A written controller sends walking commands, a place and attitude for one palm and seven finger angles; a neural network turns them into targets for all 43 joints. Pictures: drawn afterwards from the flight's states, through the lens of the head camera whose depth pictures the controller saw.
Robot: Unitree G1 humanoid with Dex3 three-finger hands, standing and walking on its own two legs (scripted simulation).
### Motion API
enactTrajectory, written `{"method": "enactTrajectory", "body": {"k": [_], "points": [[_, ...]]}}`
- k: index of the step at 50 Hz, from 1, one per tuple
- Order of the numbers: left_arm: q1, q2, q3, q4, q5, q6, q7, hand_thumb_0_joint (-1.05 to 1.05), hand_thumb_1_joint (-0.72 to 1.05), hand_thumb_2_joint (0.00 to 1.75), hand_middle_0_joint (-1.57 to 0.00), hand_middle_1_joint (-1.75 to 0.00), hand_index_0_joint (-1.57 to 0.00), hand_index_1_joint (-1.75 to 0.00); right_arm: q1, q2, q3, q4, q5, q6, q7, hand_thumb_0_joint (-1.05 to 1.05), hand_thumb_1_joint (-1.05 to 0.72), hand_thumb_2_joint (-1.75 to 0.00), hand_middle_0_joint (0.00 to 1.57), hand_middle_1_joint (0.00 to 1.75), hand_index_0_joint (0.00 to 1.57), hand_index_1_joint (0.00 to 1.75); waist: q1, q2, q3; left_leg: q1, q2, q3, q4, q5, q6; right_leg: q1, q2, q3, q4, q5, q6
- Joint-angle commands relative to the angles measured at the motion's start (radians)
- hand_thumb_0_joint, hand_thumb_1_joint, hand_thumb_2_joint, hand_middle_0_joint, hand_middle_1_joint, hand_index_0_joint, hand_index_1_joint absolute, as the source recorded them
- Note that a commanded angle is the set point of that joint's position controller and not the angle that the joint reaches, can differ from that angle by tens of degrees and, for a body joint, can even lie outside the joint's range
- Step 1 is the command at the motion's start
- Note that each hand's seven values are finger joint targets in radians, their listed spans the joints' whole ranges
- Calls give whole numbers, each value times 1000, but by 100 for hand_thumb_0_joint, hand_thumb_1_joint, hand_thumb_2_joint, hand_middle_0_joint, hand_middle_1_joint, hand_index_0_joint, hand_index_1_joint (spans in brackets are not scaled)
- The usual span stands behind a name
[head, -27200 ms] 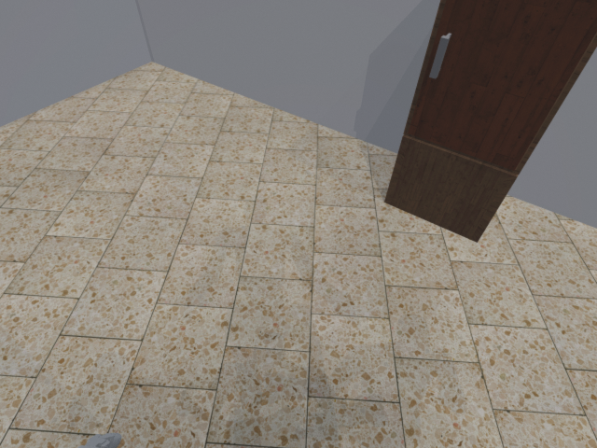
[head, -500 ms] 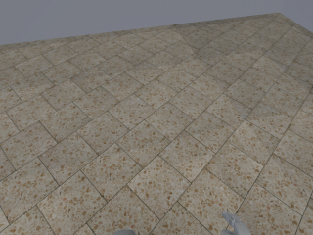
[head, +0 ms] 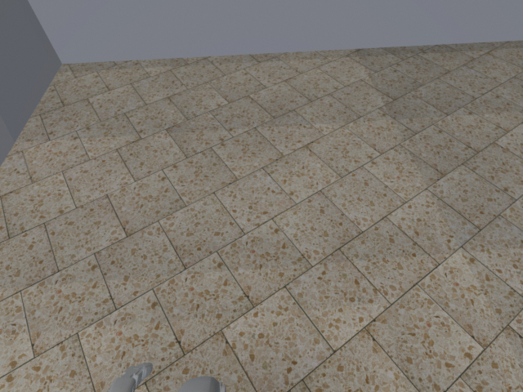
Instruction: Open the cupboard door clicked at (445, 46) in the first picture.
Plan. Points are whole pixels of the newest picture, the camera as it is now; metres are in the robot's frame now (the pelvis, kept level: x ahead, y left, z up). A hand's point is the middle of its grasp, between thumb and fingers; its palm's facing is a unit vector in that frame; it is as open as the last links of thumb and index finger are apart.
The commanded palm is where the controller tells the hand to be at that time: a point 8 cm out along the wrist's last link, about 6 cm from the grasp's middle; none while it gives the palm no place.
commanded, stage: turn to face it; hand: left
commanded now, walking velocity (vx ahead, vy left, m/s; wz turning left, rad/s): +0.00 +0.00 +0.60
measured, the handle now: out of the picture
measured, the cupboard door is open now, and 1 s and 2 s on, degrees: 38 38 38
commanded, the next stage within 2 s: none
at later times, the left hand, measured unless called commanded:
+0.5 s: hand out of the picture +0.06 +0.23 -0.16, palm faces +0.30 -0.91 -0.30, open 7.4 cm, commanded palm none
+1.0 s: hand out of the picture -0.03 +0.15 -0.19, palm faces +0.62 -0.75 -0.22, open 7.3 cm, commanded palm none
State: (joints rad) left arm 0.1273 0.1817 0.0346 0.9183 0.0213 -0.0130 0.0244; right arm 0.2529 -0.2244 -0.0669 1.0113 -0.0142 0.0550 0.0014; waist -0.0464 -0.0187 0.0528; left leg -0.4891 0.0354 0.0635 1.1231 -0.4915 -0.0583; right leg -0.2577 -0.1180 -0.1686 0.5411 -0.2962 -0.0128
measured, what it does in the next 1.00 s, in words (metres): steps on the spot, turning left: left foot, then right foot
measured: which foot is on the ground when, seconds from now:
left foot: up 0.00-0.18, down 0.20-0.56, up 0.58-0.96, down 0.98-1.00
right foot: down 0.00-0.20, up 0.22-0.54, down 0.56-0.98, up 1.00-1.00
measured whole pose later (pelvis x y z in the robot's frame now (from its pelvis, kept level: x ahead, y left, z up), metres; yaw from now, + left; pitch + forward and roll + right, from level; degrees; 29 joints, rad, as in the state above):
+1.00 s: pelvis +0.06 -0.04 -0.02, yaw +37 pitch +0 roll +1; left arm 0.26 0.23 0.05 0.91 0.02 0.02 0.01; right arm 0.08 -0.24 -0.06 0.90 -0.02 0.05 0.03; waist 0.01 -0.05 0.10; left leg -0.31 0.00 0.11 0.61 -0.29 0.02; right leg -0.26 -0.17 -0.28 0.72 -0.43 0.03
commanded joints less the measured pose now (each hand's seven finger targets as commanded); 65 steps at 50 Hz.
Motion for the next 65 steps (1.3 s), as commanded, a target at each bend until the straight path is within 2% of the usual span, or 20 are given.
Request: {"method": "enactTrajectory", "body": {"k": [1, 5, 8, 10, 11, 14, 18, 26, 27, 28, 29, 30, 33, 44, 47, 48, 49, 50, 56, 65], "points": [[98, 188, 53, -31, 5, -9, 13, 0, 90, 90, -20, -30, -20, -30, -53, -16, 5, -95, 2, -14, 21, 0, -90, -90, 20, 30, 20, 30, 53, -152, -60, -18, 18, 40, -178, 62, -11, 137, -226, 56, -147, 618, -84], [120, 207, 67, -28, 13, -7, 8, 0, 90, 90, -20, -30, -20, -30, -110, -28, 3, -143, 4, -23, 24, 0, -90, -90, 20, 30, 20, 30, 69, -191, -74, 42, -4, 75, -377, 74, 7, 186, -241, 37, -75, 666, -80], [84, 222, 72, -48, -2, -2, 0, 0, 90, 90, -20, -30, -20, -30, -6, -104, -15, -136, -6, -30, 22, 0, -90, -90, 20, 30, 20, 30, -10, -84, -140, 315, -11, 74, -631, 327, 33, 69, -222, -30, 135, 541, -13], [18, 121, 41, -125, -12, 9, -8, 0, 90, 90, -20, -30, -20, -30, 118, -305, -65, -131, -11, -37, 10, 0, -90, -90, 20, 30, 20, 30, -81, 369, -210, 530, 402, -487, -742, 943, 257, -343, 4, 13, 577, -388, 103], [-8, 156, 46, -141, -3, 25, -2, 0, 90, 90, -20, -30, -20, -30, 118, -307, -60, -122, -9, -29, 2, 0, -90, -90, 20, 30, 20, 30, -70, 227, -211, 497, 441, -463, -738, 855, 318, -367, -8, 144, 658, -374, 86], [3, 163, 61, -96, 4, 39, -8, 0, 90, 90, -20, -30, -20, -30, -73, -239, -42, -179, -14, -36, -13, 0, -90, -90, 20, 30, 20, 30, 4, 235, -67, 262, 281, -351, -802, 452, 237, -351, -10, 179, 664, -181, 90], [73, 151, 56, -76, 0, 42, -19, 0, 90, 90, -20, -30, -20, -30, -102, -226, -33, -188, -10, -46, -13, 0, -90, -90, 20, 30, 20, 30, 40, 157, -101, 276, 203, -269, -782, 491, 207, -276, 30, 158, 528, -111, 100], [149, 154, 54, -82, -9, 21, -12, 0, 90, 90, -20, -30, -20, -30, -148, -222, -52, -200, -5, -25, -6, 0, -90, -90, 20, 30, 20, 30, 75, 170, -123, 137, 133, -324, -662, 448, 168, 59, 112, 108, 14, 0, 83], [201, 200, 65, -76, -3, 11, -6, 0, 90, 90, -20, -30, -20, -30, -162, -184, -47, -213, 5, -24, -4, 0, -90, -90, 20, 30, 20, 30, 107, 45, -134, 26, 63, -279, -556, 310, 117, 191, 23, 194, -163, 35, 64], [221, 310, 86, -76, 15, 2, 4, 0, 90, 90, -20, -30, -20, -30, -152, -99, -35, -233, 11, -24, 2, 0, -90, -90, 20, 30, 20, 30, 115, -291, -124, -154, -104, -85, -287, -13, 21, 262, -280, 525, -292, 75, -39], [202, 326, 79, -85, 8, 4, 9, 0, 90, 90, -20, -30, -20, -30, -179, -135, -40, -240, 3, -24, 6, 0, -90, -90, 20, 30, 20, 30, 121, -319, -106, -139, -76, -109, -37, -157, 23, 142, -399, 582, -291, 208, -128], [145, 285, 70, -102, 4, 5, 12, 0, 90, 90, -20, -30, -20, -30, -151, -137, -42, -236, 2, -18, 11, 0, -90, -90, 20, 30, 20, 30, 81, -189, -91, -116, -44, -143, 56, -97, 29, 93, -368, 475, -267, 226, -153], [68, 186, 44, -110, -3, 0, 10, 0, 90, 90, -20, -30, -20, -30, -127, -108, -35, -170, -3, 1, 22, 0, -90, -90, 20, 30, 20, 30, 34, -219, -50, -130, -7, -87, 135, 58, -8, 113, -195, 220, -180, 480, -82], [179, 230, 71, -61, 11, -1, 11, 0, 90, 90, -20, -30, -20, -30, -220, -57, -5, -182, 7, -10, 28, 0, -90, -90, 20, 30, 20, 30, 96, -191, -87, 32, -13, 50, -369, 36, 4, 265, -260, 80, -83, 694, -99], [133, 241, 80, -65, 0, 3, 2, 0, 90, 90, -20, -30, -20, -30, -117, -94, -14, -164, 2, -21, 24, 0, -90, -90, 20, 30, 20, 30, 30, -145, -118, 252, -31, 65, -603, 214, 31, 152, -241, 8, 56, 605, -38], [112, 225, 76, -74, -7, 7, -3, 0, 90, 90, -20, -30, -20, -30, -37, -146, -30, -145, -3, -26, 22, 0, -90, -90, 20, 30, 20, 30, -18, -18, -157, 428, 23, -9, -686, 391, 62, 15, -204, -29, 207, 448, 12], [84, 155, 58, -115, -15, 15, -13, 0, 90, 90, -20, -30, -20, -30, 30, -267, -62, -138, -13, -31, 14, 0, -90, -90, 20, 30, 20, 30, -58, 307, -171, 565, 316, -420, -744, 710, 209, -296, -40, -47, 453, -230, 97], [-7, 151, 45, -156, -6, 29, -6, 0, 90, 90, -20, -30, -20, -30, 88, -302, -65, -120, -5, -23, 5, 0, -90, -90, 20, 30, 20, 30, -77, 275, -162, 530, 403, -487, -746, 889, 300, -367, -6, 89, 586, -377, 93], [55, 163, 62, -82, 3, 47, -19, 0, 90, 90, -20, -30, -20, -30, -107, -207, -29, -174, -7, -44, -19, 0, -90, -90, 20, 30, 20, 30, 43, 167, -86, 301, 196, -301, -808, 500, 206, -308, 9, 181, 627, -81, 100], [-12, 143, 49, -127, -5, 38, -14, 0, 90, 90, -20, -30, -20, -30, -52, -219, -47, -154, -12, -37, -10, 0, -90, -90, 20, 30, 20, 30, 18, 204, -102, 301, 162, -381, -765, 502, 219, -185, 82, 158, 283, -132, 97]]}}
